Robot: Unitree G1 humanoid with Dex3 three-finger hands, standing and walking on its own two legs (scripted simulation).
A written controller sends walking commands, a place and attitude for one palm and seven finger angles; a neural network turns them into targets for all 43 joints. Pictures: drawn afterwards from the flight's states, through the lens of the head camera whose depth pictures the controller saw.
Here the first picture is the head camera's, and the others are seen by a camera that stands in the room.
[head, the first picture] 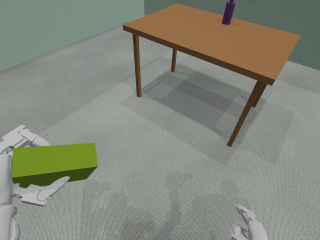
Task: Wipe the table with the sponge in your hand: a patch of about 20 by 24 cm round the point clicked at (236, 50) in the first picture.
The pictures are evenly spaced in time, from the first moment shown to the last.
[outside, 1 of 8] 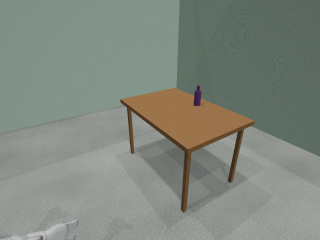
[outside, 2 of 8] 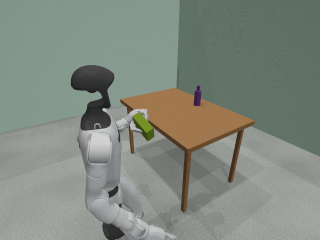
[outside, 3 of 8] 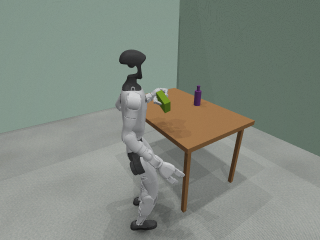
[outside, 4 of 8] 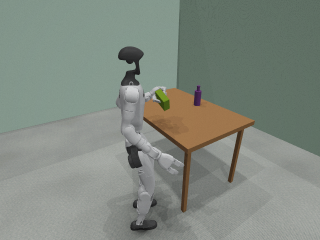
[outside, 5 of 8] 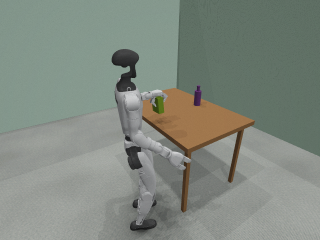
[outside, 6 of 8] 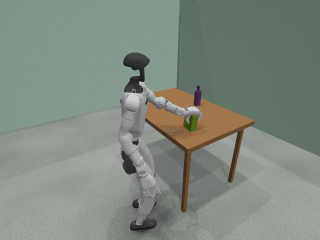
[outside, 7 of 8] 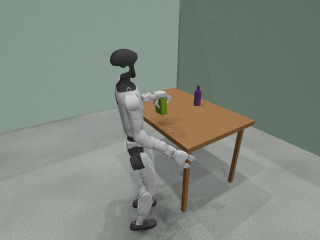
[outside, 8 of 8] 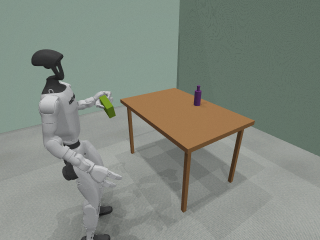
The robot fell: no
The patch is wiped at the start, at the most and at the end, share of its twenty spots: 0.00 1.00 1.00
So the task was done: yes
